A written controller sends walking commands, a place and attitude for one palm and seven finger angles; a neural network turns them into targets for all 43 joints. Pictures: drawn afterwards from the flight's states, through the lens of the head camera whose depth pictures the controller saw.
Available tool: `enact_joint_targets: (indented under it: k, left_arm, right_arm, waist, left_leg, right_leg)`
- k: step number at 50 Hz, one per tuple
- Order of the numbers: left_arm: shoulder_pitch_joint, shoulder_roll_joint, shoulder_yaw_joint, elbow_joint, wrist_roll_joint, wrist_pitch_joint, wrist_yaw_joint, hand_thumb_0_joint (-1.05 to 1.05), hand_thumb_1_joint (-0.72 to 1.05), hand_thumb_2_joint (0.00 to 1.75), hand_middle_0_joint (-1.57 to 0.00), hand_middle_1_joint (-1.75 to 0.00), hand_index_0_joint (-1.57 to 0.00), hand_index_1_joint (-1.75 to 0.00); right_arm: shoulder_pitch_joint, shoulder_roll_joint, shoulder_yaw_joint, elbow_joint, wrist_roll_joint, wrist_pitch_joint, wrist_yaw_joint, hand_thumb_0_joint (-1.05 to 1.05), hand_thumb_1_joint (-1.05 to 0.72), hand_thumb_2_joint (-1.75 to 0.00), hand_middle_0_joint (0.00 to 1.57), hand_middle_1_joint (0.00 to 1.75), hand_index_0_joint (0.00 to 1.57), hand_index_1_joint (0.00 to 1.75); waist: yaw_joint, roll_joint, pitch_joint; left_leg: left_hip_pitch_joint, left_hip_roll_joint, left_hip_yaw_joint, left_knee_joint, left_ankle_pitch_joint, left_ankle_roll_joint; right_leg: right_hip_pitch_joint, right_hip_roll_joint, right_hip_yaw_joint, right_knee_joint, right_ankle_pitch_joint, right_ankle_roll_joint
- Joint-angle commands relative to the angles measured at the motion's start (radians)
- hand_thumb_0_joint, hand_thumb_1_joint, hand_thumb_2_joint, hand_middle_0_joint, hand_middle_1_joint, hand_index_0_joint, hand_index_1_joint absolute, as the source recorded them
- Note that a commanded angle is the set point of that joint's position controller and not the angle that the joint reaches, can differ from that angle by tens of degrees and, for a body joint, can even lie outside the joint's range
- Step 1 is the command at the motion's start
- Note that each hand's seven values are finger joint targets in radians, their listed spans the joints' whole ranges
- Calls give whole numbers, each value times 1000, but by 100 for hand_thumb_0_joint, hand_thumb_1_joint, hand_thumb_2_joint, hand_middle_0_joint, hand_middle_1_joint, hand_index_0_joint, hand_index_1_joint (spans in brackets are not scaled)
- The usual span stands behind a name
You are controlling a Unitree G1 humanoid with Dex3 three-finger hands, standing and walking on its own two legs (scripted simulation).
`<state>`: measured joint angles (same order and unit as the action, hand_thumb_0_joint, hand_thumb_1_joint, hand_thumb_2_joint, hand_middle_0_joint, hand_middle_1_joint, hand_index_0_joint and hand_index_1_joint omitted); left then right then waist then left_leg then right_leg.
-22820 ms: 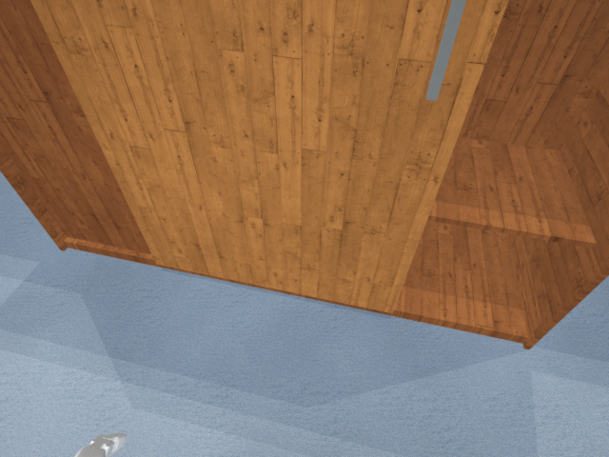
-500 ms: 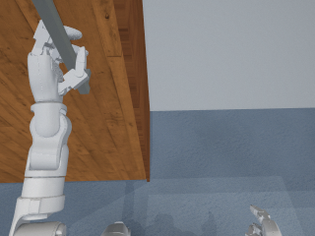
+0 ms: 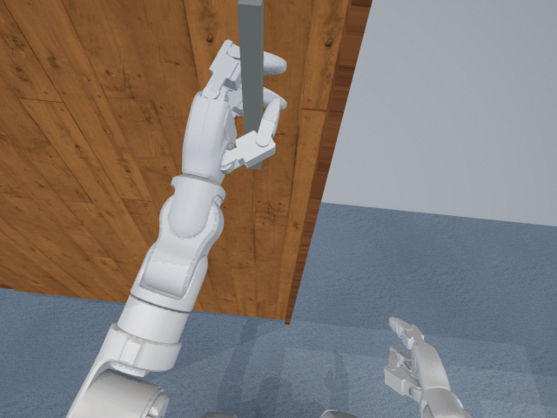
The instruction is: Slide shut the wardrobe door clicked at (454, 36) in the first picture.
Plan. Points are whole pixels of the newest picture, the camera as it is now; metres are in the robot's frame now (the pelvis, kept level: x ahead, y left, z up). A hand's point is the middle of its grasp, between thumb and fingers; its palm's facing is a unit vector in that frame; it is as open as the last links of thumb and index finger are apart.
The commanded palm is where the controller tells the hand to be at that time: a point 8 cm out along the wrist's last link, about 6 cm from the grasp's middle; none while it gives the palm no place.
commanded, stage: stop walking and hold the door there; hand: left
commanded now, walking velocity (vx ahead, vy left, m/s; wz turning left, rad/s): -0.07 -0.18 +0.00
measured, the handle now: (255, 87) +0.42 +0.08 +0.24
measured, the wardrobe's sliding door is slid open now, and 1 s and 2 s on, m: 0.00 0.00 0.00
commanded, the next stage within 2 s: loosen the grip on the handle in 0.68 s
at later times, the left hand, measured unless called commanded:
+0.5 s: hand (277, 137) +0.37 +0.05 +0.21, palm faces +0.10 -0.99 -0.09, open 6.2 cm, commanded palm +0.34 +0.07 +0.20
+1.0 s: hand (263, 124) +0.37 +0.07 +0.23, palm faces +0.12 -0.99 -0.03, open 8.0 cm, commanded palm +0.34 +0.11 +0.20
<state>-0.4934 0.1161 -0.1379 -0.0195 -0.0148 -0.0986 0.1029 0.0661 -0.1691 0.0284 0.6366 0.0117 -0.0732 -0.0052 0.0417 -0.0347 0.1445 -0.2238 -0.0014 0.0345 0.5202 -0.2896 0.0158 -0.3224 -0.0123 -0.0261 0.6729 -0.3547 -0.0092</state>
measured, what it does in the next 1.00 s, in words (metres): steps on the spot: right foot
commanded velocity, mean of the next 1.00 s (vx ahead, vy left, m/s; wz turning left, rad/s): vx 0.00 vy -0.03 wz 0.00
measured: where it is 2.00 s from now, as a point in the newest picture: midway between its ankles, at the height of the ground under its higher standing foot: outside the picture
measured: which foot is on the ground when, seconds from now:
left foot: down 0.00-1.00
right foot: up 0.00-0.34, down 0.36-1.00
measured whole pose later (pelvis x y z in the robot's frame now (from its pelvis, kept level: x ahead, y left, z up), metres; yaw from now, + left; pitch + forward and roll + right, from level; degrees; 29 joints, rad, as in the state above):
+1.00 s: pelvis -0.02 -0.08 +0.00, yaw +1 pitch +0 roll +1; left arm -0.57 0.22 0.14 0.38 -0.12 -0.07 0.05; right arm 0.21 -0.19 0.03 0.72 0.02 -0.11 -0.03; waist 0.00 0.01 -0.04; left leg -0.23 0.05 0.05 0.50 -0.26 -0.03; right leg -0.28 0.00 -0.08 0.52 -0.24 -0.04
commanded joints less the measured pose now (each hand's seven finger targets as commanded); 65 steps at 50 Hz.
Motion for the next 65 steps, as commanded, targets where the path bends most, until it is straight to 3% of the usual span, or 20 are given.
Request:
enact_joint_targets:
  k: [1, 4, 15, 17, 20, 22, 27, 29, 31, 34, 38, 39, 40, 41, 42, 45, 49, 56, 60, 65]
  left_arm:
    - [-452, -116, -188, -311, 0, -112, -79, 0, 90, 90, -45, -140, -45, -140]
    - [-465, -112, -193, -296, 0, -101, -85, 0, 90, 90, -45, -140, -45, -140]
    - [-459, -59, -132, -304, -17, -91, -75, 0, 90, 90, -45, -140, -45, -140]
    - [-447, -19, -96, -306, -8, -98, -70, 0, 90, 90, -45, -140, -45, -140]
    - [-377, 79, -11, -292, -4, -89, -47, 0, 90, 90, -45, -140, -45, -140]
    - [-355, 63, -6, -298, -15, -91, -53, 0, 90, 90, -45, -140, -45, -140]
    - [-346, 50, 11, -294, -21, -100, -39, 0, 90, 90, -45, -140, -45, -140]
    - [-395, -6, -59, -301, -31, -106, -43, 0, 90, 90, -45, -140, -45, -140]
    - [-358, -49, -78, -207, -28, -99, -55, 0, 90, 90, -45, -140, -45, -140]
    - [-404, 19, -42, -239, -16, -100, -43, 0, 90, 90, -45, -140, -45, -140]
    - [-342, 45, -8, -192, -21, -92, -36, 0, 90, 90, -45, -140, -45, -140]
    - [-1154, 760, 551, -208, 47, -109, 44, 0, 90, 90, -45, -140, -45, -140]
    - [-671, 269, 322, 362, 60, 36, -15, 0, 78, 84, -45, -140, -45, -140]
    - [-544, 258, 331, 219, -24, 17, -3, 0, 66, 78, -45, -140, -45, -140]
    - [-552, 208, 303, 115, -54, 13, -17, 0, 54, 73, -45, -140, -45, -140]
    - [-512, 213, 324, 107, -149, -3, -66, 0, 17, 55, -45, -140, -45, -140]
    - [-454, 223, 293, 238, -90, -71, -37, 0, -31, 32, -45, -140, -45, -140]
    - [-516, 246, 249, 227, -60, -149, -17, 0, -55, 20, -36, -128, -36, -128]
    - [-673, 336, 290, 155, -61, -138, -10, 0, -55, 20, -30, -122, -30, -122]
    - [-596, 272, 285, 218, -89, -124, 12, 0, -55, 20, -25, -115, -25, -115]
  right_arm:
    - [-21, -118, -43, -141, 2, -39, 31, 0, -90, -90, 20, 30, 20, 30]
    - [-8, -141, -67, -146, 11, -41, 39, 0, -90, -90, 20, 30, 20, 30]
    - [-53, -116, -46, -155, 13, -56, 12, 0, -90, -90, 20, 30, 20, 30]
    - [-61, -110, -39, -154, 17, -52, 4, 0, -90, -90, 20, 30, 20, 30]
    - [-35, -81, -28, -139, 12, -39, -21, 0, -90, -90, 20, 30, 20, 30]
    - [-60, -83, -37, -154, 22, -37, -35, 0, -90, -90, 20, 30, 20, 30]
    - [-46, -98, -33, -128, 5, -29, -55, 0, -90, -90, 20, 30, 20, 30]
    - [-53, -138, -50, -142, 14, -24, -41, 0, -90, -90, 20, 30, 20, 30]
    - [-42, -128, -49, -143, 10, -18, -19, 0, -90, -90, 20, 30, 20, 30]
    - [-49, -139, -46, -138, 2, -12, -27, 0, -90, -90, 20, 30, 20, 30]
    - [-27, -127, -43, -142, 8, -4, -37, 0, -90, -90, 20, 30, 20, 30]
    - [32, -33, 48, -151, 49, -55, -73, 0, -90, -90, 20, 30, 20, 30]
    - [86, -103, -89, -16, -22, -93, -63, 0, -90, -90, 20, 30, 20, 30]
    - [163, -162, -92, -41, 7, -82, -52, 0, -90, -90, 20, 30, 20, 30]
    - [122, -177, -75, -58, 5, -78, -43, 0, -90, -90, 20, 30, 20, 30]
    - [76, -167, -61, -42, 7, -78, -41, 0, -90, -90, 20, 30, 20, 30]
    - [83, -173, -55, -30, 14, -82, -28, 0, -90, -90, 20, 30, 20, 30]
    - [88, -177, -76, -54, 11, -93, -10, 0, -90, -90, 20, 30, 20, 30]
    - [81, -175, -90, -38, 21, -82, -15, 0, -90, -90, 20, 30, 20, 30]
    - [106, -182, -92, -5, 23, -81, -24, 0, -90, -90, 20, 30, 20, 30]
  waist:
    - [-79, 189, -438]
    - [-87, 100, -449]
    - [-69, 255, -430]
    - [-60, 177, -452]
    - [-63, -98, -497]
    - [-35, -261, -508]
    - [-51, -146, -529]
    - [-53, 58, -549]
    - [-58, 140, -515]
    - [-58, 174, -465]
    - [-59, -3, -510]
    - [-49, 123, -298]
    - [-66, -38, -535]
    - [-102, -114, -536]
    - [-71, -49, -644]
    - [-52, 59, -548]
    - [-67, -5, -263]
    - [-72, -65, -371]
    - [-63, 32, -469]
    - [-70, -32, -392]
  left_leg:
    - [481, 353, -238, -56, 1088, 123]
    - [481, 331, -184, -59, 1006, 103]
    - [316, 279, -70, -49, 725, 63]
    - [223, 231, -40, 18, 592, 23]
    - [-11, 65, 11, 170, 52, -54]
    - [-132, 13, -40, 262, -177, -33]
    - [67, 52, -9, -73, 238, -15]
    - [288, 209, -120, -43, 774, 41]
    - [291, 255, -120, -52, 750, 68]
    - [187, 214, -82, -39, 658, 35]
    - [120, 122, -1, 28, 448, -23]
    - [69, 93, -16, -216, 181, 13]
    - [142, 27, 38, -124, 377, -23]
    - [110, 27, 15, -71, 467, -23]
    - [163, 33, 18, -53, 525, -30]
    - [161, 12, 23, -52, 384, -27]
    - [-21, 7, 9, -69, 106, -2]
    - [-108, -9, 9, -32, -24, 14]
    - [-94, -9, 8, -32, -20, 10]
    - [-90, -9, -3, -57, -14, 13]
  right_leg:
    - [-196, -4, 44, 158, -74, -2]
    - [-163, 11, 17, 148, -7, 1]
    - [102, 22, -32, -154, 141, 21]
    - [256, -5, -22, -278, 353, 20]
    - [396, -239, 164, -223, 959, -61]
    - [508, -265, 200, -182, 1136, -88]
    - [390, -176, 79, -100, 889, -43]
    - [176, -87, 19, -87, 539, 17]
    - [114, -38, 31, -120, 209, 12]
    - [185, -59, 27, -156, 338, -2]
    - [286, -133, 93, -200, 717, -22]
    - [135, -26, 62, -206, 24, 35]
    - [136, 43, -13, -164, 354, -40]
    - [150, 46, -41, -167, 455, -22]
    - [177, 31, -21, -146, 510, -21]
    - [177, 31, -12, -197, 435, -22]
    - [57, 24, 5, -268, 161, -11]
    - [98, -14, 107, -302, -82, 7]
    - [171, -31, 159, -327, -110, 3]
    - [151, -17, 124, -342, -78, 7]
